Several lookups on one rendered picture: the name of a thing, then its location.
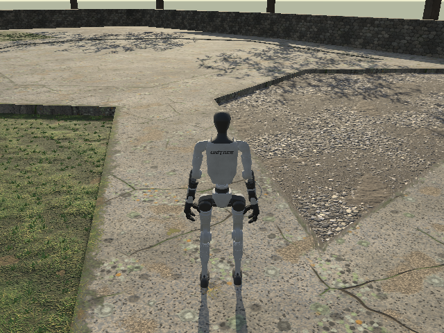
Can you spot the robot right upper arm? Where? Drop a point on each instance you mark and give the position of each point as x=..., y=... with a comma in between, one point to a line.
x=246, y=159

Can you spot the robot thigh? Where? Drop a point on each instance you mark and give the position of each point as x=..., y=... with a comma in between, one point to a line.
x=238, y=207
x=205, y=206

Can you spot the robot left forearm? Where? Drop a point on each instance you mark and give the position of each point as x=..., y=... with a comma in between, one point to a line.
x=191, y=189

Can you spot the left robot hand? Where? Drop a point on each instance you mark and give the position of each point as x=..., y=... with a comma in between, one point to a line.
x=188, y=211

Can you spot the robot right thigh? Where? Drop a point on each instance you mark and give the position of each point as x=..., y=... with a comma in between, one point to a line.
x=238, y=207

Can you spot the robot right forearm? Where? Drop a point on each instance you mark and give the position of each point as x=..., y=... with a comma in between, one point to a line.
x=251, y=189

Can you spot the right robot hand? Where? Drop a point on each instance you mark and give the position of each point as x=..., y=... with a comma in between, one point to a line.
x=255, y=213

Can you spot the robot left upper arm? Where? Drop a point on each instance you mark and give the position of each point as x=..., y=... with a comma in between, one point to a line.
x=198, y=158

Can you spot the robot left thigh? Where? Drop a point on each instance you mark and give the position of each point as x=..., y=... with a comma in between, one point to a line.
x=205, y=206

